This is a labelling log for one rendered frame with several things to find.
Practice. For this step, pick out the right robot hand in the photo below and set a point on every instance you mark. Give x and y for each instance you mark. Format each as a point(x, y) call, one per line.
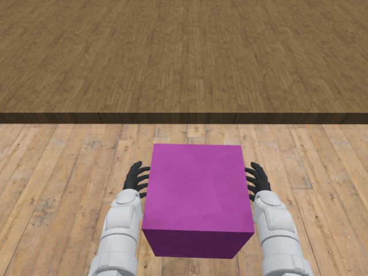
point(260, 181)

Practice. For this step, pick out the carton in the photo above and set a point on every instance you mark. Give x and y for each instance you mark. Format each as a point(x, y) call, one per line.
point(197, 203)

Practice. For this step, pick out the left robot forearm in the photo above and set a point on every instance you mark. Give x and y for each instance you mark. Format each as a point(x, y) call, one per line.
point(117, 245)

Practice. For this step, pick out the left robot hand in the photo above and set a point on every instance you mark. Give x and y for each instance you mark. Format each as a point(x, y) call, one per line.
point(132, 180)

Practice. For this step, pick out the right robot forearm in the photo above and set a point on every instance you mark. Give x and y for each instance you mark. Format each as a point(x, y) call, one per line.
point(282, 253)

